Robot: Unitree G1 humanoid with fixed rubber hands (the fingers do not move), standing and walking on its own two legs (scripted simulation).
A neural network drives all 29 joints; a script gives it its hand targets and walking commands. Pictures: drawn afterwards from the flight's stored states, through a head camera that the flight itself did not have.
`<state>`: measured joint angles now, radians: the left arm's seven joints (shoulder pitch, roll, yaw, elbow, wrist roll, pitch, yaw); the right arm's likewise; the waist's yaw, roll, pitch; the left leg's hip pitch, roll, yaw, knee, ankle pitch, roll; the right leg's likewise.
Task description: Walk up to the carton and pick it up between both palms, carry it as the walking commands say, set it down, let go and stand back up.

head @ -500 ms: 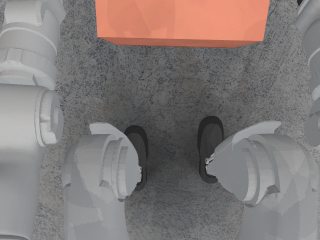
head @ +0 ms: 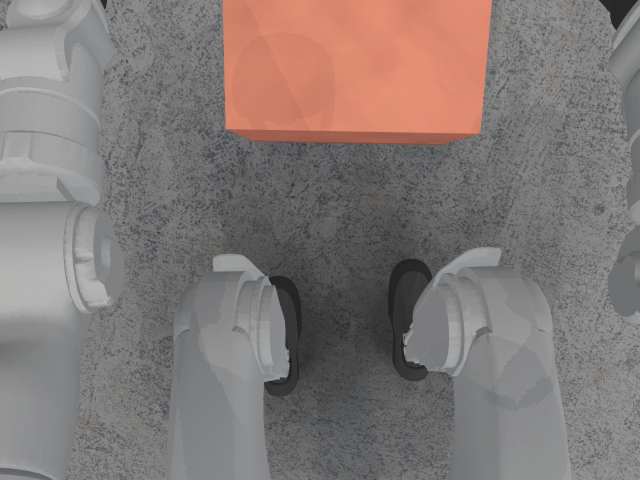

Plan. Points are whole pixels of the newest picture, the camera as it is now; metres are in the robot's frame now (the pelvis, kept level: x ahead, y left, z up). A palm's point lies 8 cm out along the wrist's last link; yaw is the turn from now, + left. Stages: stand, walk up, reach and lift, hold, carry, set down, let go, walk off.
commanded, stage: set down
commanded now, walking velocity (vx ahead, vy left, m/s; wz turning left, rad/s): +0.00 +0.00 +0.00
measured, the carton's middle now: (352, 22) +0.60 -0.02 -0.31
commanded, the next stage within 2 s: let go in 1.04 s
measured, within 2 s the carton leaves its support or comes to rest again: neither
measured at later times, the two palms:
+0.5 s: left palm out of the picture +0.58 +0.23 +0.03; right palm out of the picture +0.56 -0.26 +0.03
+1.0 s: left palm out of the picture +0.58 +0.24 +0.18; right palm out of the picture +0.55 -0.26 +0.18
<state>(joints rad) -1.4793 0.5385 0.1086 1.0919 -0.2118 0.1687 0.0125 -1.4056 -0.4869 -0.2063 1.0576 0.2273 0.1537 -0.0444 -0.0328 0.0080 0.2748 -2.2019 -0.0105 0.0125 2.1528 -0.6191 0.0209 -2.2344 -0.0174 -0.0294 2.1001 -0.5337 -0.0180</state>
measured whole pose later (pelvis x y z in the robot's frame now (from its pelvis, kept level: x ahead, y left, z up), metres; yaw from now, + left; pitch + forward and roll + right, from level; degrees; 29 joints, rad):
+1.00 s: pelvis +0.03 +0.00 +0.25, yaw +0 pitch +45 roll +0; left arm -1.26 0.48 0.27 0.96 -0.06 0.24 -0.12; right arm -1.18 -0.41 -0.36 0.87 0.07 0.24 0.07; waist -0.03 0.00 -0.02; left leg -1.58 -0.01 0.01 1.13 -0.34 0.01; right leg -1.60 0.00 -0.01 1.09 -0.27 -0.01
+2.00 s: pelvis +0.11 +0.00 +0.38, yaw +1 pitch +2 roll +0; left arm 0.19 0.23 0.06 0.45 0.00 0.04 -0.06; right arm 0.23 -0.22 -0.05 0.42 0.02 0.05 0.08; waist -0.02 0.00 0.07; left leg -0.25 -0.02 -0.01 0.47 -0.27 0.01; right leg -0.27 0.01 -0.02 0.46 -0.23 -0.01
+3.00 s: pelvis +0.14 +0.00 +0.38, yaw +0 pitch -1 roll +0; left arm 0.16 0.34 0.03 0.79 0.03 0.01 0.01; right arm 0.17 -0.35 -0.02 0.79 -0.03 0.01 -0.02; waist 0.00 0.01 0.00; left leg -0.12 0.00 -0.01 0.44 -0.31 0.00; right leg -0.16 0.02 -0.01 0.44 -0.27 -0.01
